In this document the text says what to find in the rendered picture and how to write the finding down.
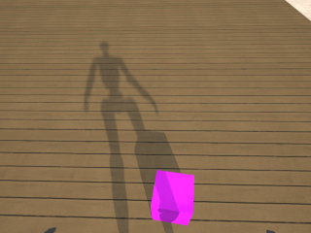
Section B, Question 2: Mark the carton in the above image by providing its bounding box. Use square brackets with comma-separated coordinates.
[151, 170, 194, 226]

